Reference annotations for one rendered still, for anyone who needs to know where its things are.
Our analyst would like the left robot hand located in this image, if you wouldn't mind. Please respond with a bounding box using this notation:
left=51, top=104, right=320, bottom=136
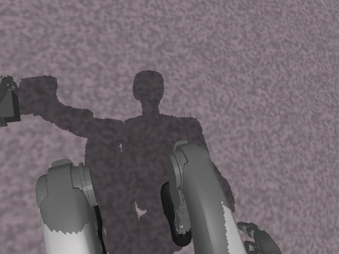
left=0, top=75, right=19, bottom=127

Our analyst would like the left robot foot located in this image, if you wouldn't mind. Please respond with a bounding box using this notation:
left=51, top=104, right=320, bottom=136
left=94, top=205, right=106, bottom=254

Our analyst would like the right robot hand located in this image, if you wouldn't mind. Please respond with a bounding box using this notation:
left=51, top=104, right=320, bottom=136
left=237, top=222, right=282, bottom=254

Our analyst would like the right robot foot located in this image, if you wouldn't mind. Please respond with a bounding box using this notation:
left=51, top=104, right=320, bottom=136
left=160, top=182, right=192, bottom=247

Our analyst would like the small box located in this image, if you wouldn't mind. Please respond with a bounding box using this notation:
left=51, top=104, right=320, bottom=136
left=0, top=89, right=21, bottom=123

